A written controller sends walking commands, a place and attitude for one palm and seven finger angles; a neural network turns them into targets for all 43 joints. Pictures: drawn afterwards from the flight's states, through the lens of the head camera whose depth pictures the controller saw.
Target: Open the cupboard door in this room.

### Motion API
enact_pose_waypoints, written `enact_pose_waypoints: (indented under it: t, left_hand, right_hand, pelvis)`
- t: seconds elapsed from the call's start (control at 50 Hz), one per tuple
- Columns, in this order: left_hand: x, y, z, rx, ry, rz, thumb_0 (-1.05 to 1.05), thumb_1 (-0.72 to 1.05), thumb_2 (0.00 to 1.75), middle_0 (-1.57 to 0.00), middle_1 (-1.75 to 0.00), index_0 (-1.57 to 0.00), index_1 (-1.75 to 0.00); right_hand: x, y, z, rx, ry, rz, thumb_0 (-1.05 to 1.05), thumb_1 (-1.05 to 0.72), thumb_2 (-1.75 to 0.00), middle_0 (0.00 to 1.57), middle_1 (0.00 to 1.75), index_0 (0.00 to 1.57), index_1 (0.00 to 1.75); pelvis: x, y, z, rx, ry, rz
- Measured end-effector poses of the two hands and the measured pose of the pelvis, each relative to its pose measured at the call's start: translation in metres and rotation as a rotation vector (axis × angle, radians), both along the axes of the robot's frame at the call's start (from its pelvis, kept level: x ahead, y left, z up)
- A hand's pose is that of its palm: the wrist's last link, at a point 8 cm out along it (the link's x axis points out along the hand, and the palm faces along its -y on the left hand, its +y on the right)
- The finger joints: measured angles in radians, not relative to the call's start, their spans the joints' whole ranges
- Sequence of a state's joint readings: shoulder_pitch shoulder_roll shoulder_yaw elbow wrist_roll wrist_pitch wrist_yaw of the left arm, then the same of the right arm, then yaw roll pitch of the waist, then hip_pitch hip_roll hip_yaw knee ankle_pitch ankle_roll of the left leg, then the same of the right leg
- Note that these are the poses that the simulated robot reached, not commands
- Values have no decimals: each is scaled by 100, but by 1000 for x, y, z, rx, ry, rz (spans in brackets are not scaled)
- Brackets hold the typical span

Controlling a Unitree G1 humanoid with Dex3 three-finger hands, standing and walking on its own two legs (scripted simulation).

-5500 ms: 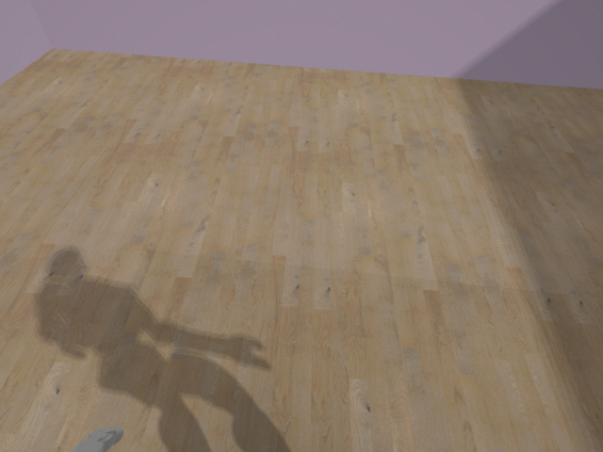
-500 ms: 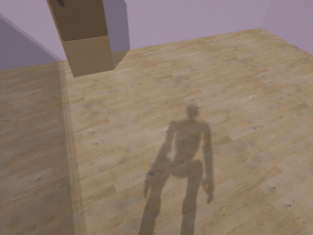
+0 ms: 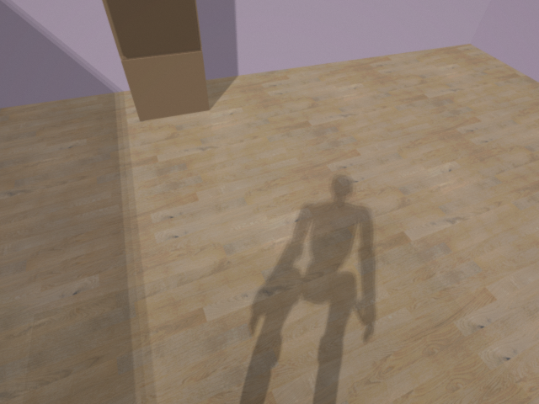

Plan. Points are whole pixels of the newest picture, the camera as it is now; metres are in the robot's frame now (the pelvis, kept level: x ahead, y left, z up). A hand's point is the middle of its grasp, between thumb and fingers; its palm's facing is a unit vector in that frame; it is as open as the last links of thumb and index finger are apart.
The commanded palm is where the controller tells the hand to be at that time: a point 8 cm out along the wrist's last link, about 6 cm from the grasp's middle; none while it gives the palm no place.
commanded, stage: turn or walk to find it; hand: left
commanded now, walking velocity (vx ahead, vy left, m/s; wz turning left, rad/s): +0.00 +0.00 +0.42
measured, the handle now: out of the picture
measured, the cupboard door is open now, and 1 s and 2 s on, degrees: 0 0 0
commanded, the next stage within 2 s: stand and wait in 0.02 s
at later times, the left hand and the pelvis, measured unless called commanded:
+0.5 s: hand out of the picture +0.01 +0.18 -0.18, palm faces +0.10 -0.97 -0.20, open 7.4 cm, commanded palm none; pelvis +0.01 +0.00 +0.00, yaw +3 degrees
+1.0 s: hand out of the picture +0.03 +0.20 -0.18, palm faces +0.11 -0.96 -0.25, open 7.4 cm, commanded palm none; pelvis +0.01 +0.00 +0.00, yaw +4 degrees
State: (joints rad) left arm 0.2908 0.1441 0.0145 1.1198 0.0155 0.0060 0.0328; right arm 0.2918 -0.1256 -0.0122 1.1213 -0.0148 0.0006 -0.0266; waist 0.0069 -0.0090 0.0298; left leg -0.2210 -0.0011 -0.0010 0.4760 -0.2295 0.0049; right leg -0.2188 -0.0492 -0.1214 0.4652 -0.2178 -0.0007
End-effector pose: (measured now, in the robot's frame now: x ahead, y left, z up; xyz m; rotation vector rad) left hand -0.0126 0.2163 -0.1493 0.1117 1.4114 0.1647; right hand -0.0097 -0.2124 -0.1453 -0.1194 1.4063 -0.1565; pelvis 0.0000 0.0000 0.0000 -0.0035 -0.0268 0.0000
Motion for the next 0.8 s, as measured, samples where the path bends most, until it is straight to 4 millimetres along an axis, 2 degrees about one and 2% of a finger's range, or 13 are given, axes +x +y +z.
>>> enact_pose_waypoints:
  t: [0.28, 0.5, 0.64, 0.8]
  left_hand:
    - [4, 6, 0, 13, -1, 25, 0, 90, 90, -20, -30, -20, -30]
    - [18, 11, 0, 33, -45, 42, 0, 90, 90, -20, -30, -20, -30]
    - [22, 14, -5, 16, -37, 41, 0, 90, 90, -20, -30, -20, -30]
    - [25, 20, 3, 27, -40, 34, 0, 90, 90, -20, -30, -20, -30]
  right_hand:
    - [19, -7, 0, -17, -5, 41, 1, -91, -90, 20, 30, 20, 30]
    - [40, -15, -1, -30, -36, 74, 0, -91, -90, 20, 30, 20, 30]
    - [42, -12, 3, -41, -29, 84, 0, -91, -90, 20, 30, 20, 30]
    - [50, -14, 5, -39, -42, 90, 0, -91, -90, 20, 30, 20, 30]
  pelvis:
    - [4, 1, -2, -2, 17, 24]
    - [7, -1, -3, -7, 9, 45]
    - [9, 2, -4, -9, 13, 49]
    - [14, 3, 1, -6, 8, 45]
